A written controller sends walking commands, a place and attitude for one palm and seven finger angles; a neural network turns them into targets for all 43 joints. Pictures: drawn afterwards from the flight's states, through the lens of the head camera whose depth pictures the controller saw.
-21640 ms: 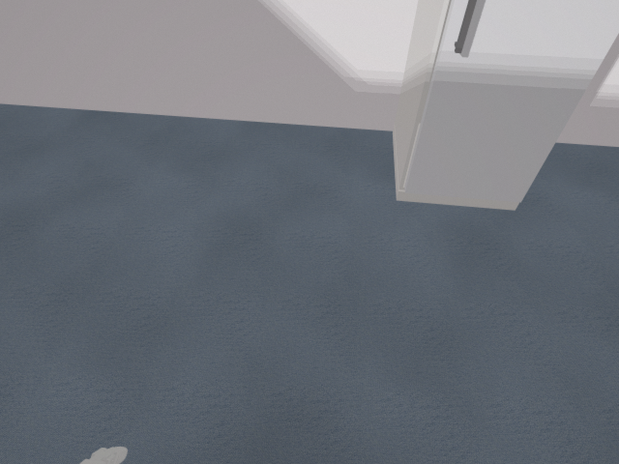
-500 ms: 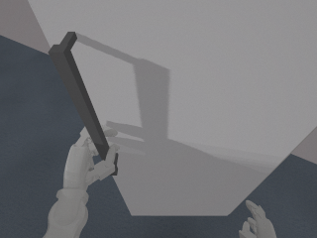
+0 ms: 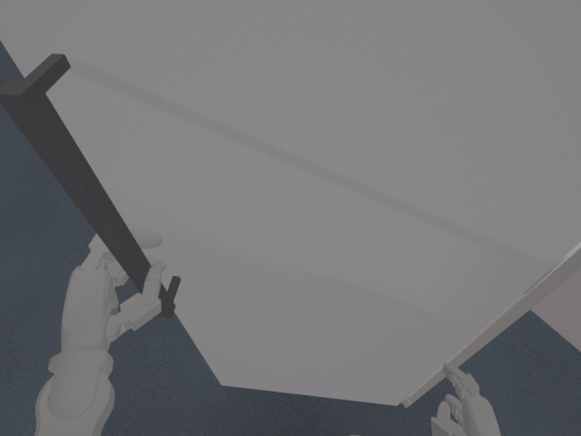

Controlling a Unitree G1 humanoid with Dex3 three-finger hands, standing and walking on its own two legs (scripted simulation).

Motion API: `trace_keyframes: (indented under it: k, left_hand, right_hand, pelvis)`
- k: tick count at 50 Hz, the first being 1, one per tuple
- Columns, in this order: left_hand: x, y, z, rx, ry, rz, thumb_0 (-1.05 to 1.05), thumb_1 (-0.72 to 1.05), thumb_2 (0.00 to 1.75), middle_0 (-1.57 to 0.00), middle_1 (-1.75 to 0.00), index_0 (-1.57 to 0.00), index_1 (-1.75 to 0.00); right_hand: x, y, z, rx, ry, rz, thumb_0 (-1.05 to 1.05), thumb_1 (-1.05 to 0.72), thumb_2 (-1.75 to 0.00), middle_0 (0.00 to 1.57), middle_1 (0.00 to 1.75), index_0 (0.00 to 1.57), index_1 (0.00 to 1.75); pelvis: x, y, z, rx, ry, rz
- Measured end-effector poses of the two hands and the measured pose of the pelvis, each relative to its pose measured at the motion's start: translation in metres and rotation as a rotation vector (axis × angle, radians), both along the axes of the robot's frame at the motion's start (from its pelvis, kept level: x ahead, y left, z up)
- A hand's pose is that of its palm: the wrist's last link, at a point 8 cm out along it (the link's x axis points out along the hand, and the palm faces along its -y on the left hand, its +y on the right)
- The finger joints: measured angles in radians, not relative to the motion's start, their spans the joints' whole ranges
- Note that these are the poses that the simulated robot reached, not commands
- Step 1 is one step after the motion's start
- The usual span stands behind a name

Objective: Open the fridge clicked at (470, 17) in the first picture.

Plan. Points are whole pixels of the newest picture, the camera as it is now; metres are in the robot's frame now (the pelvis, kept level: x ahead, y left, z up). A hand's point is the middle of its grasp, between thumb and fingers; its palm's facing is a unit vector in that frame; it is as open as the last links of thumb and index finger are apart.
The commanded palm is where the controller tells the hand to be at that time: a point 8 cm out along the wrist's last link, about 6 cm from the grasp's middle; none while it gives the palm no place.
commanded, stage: walk backward, drawing the door open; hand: left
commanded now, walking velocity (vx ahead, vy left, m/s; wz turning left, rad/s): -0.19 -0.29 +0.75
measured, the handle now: (127, 226) +0.30 +0.19 +0.17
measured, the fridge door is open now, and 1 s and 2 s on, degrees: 49 66 64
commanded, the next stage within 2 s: stop walking and hold the door back in 0.28 s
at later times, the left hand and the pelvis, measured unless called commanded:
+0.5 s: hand out of the picture +0.11 +0.13 +0.11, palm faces +0.63 -0.68 -0.38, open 6.2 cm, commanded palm +0.09 +0.17 +0.12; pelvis -0.04 -0.19 +0.01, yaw +20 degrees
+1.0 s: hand (144, 407) +0.14 +0.14 +0.12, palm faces +0.66 -0.71 -0.26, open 5.4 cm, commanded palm +0.10 +0.17 +0.12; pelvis -0.11 -0.23 +0.01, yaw +26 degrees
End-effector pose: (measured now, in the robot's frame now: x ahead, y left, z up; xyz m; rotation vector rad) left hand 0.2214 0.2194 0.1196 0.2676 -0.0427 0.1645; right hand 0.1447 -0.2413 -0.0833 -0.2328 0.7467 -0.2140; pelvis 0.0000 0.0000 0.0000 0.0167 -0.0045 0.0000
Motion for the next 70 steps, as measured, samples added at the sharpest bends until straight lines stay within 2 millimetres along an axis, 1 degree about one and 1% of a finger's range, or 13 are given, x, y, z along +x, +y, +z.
trace_keyframes:
  k: [3,10,17,21,27,34,40,48,52,56,62,66,70]
  left_hand:
    - [-0.018,-0.003,-0.004,0.01,-0.055,0.037,0.0,0.68,0.8,-0.42,-1.36,-0.31,-1.4]
    - [-0.067,-0.019,0.003,0.034,0.029,0.205,-0.01,0.69,0.79,-0.4,-1.33,-0.31,-1.39]
    - [-0.118,-0.042,0.004,0.11,0.037,0.44,-0.04,0.64,0.81,-0.4,-1.3,-0.29,-1.39]
    - [-0.145,-0.056,0.005,0.116,0.064,0.532,-0.06,0.63,0.8,-0.4,-1.3,-0.3,-1.39]
    - [-0.168,-0.067,0.005,0.094,0.043,0.599,-0.05,0.6,0.81,-0.41,-1.33,-0.36,-1.4]
    - [-0.161,-0.068,0.007,0.005,-0.065,0.618,-0.01,0.64,0.83,-0.44,-1.37,-0.43,-1.4]
    - [-0.153,-0.062,0.01,-0.02,-0.073,0.575,0.0,0.66,0.81,-0.44,-1.4,-0.45,-1.4]
    - [-0.139,-0.056,0.016,-0.036,0.039,0.582,-0.03,0.67,0.75,-0.45,-1.4,-0.46,-1.4]
    - [-0.129,-0.053,0.016,-0.012,0.052,0.601,-0.05,0.66,0.75,-0.45,-1.4,-0.46,-1.4]
    - [-0.12,-0.052,0.017,-0.003,0.063,0.617,-0.06,0.65,0.76,-0.45,-1.4,-0.46,-1.4]
    - [-0.112,-0.049,0.016,-0.03,0.062,0.599,-0.05,0.67,0.76,-0.45,-1.4,-0.46,-1.4]
    - [-0.109,-0.048,0.014,-0.05,0.015,0.563,-0.02,0.69,0.78,-0.45,-1.4,-0.46,-1.4]
    - [-0.11,-0.047,0.012,-0.056,-0.045,0.508,0.0,0.7,0.79,-0.45,-1.4,-0.45,-1.4]
  right_hand:
    - [0.002,-0.012,0.004,-0.033,-0.041,0.045,0.01,-0.9,-0.9,0.2,0.3,0.2,0.3]
    - [-0.005,-0.037,0.015,0.019,0.031,0.181,0.01,-0.9,-0.9,0.21,0.3,0.2,0.3]
    - [0.013,-0.086,-0.012,0.09,0.02,0.268,0.01,-0.9,-0.9,0.21,0.3,0.21,0.3]
    - [0.024,-0.117,-0.019,0.06,0.058,0.294,0.01,-0.9,-0.9,0.21,0.3,0.21,0.3]
    - [0.039,-0.137,-0.002,-0.022,0.049,0.396,0.01,-0.9,-0.9,0.2,0.3,0.2,0.3]
    - [0.047,-0.132,0.028,-0.061,-0.036,0.513,0.01,-0.9,-0.9,0.2,0.3,0.2,0.3]
    - [0.017,-0.124,0.034,-0.023,-0.077,0.509,0.01,-0.9,-0.9,0.2,0.3,0.2,0.3]
    - [-0.06,-0.128,-0.011,0.041,0.179,0.519,0.0,-0.9,-0.9,0.21,0.3,0.2,0.3]
    - [-0.081,-0.145,-0.038,0.057,0.268,0.508,0.01,-0.9,-0.9,0.21,0.3,0.21,0.3]
    - [-0.081,-0.174,-0.047,0.041,0.284,0.424,0.0,-0.9,-0.9,0.21,0.3,0.21,0.3]
    - [-0.071,-0.211,-0.023,-0.048,0.226,0.353,0.01,-0.9,-0.9,0.21,0.3,0.21,0.3]
    - [-0.061,-0.217,-0.005,-0.102,0.162,0.33,0.01,-0.9,-0.9,0.21,0.3,0.2,0.3]
    - [-0.054,-0.206,0.007,-0.118,0.106,0.302,0.01,-0.9,-0.9,0.2,0.3,0.2,0.3]
  pelvis:
    - [-0.012,-0.018,-0.009,-0.001,-0.012,0.035]
    - [-0.026,-0.075,0.016,-0.071,-0.033,0.149]
    - [-0.029,-0.146,-0.003,-0.045,-0.009,0.224]
    - [-0.036,-0.167,0.0,-0.019,-0.022,0.285]
    - [-0.048,-0.194,0.01,0.017,-0.031,0.371]
    - [-0.078,-0.213,0.012,0.012,-0.006,0.421]
    - [-0.11,-0.215,0.01,-0.007,-0.028,0.426]
    - [-0.117,-0.227,0.015,-0.035,-0.048,0.461]
    - [-0.112,-0.238,0.002,-0.009,-0.038,0.446]
    - [-0.114,-0.241,0.001,-0.011,-0.051,0.449]
    - [-0.113,-0.235,0.011,0.019,-0.046,0.434]
    - [-0.114,-0.224,0.011,0.012,-0.046,0.424]
    - [-0.117,-0.211,0.007,-0.001,-0.05,0.407]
